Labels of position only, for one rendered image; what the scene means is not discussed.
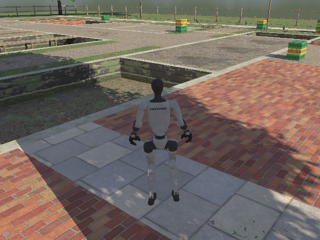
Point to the robot foot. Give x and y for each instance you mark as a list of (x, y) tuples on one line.
[(152, 200), (175, 197)]

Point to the left robot foot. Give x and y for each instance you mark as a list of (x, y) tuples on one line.
[(152, 200)]

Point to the right robot foot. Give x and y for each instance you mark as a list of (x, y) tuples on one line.
[(175, 197)]

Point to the robot right forearm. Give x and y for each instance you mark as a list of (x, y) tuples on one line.
[(185, 128)]

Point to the robot left forearm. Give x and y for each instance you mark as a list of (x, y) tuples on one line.
[(134, 131)]

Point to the left robot upper arm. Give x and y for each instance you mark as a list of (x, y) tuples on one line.
[(140, 113)]

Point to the robot right hand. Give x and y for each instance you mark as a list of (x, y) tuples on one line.
[(185, 136)]

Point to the robot left hand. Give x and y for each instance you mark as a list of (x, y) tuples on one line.
[(134, 138)]

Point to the right robot upper arm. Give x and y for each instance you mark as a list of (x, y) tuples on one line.
[(177, 112)]

